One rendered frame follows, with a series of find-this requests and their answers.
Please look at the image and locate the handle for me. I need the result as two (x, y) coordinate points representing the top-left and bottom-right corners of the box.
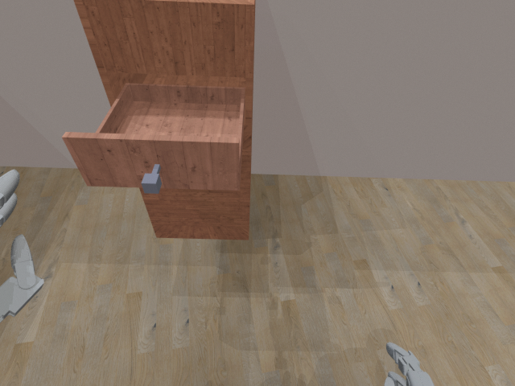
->
(142, 164), (162, 194)

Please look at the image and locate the drawer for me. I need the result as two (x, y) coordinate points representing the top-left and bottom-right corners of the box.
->
(62, 83), (245, 191)

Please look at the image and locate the robot left hand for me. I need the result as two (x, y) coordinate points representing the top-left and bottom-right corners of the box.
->
(0, 170), (44, 322)

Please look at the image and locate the robot right hand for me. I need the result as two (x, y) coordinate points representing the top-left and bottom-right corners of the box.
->
(384, 343), (435, 386)

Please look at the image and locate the cabinet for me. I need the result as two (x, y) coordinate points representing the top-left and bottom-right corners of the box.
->
(74, 0), (255, 240)

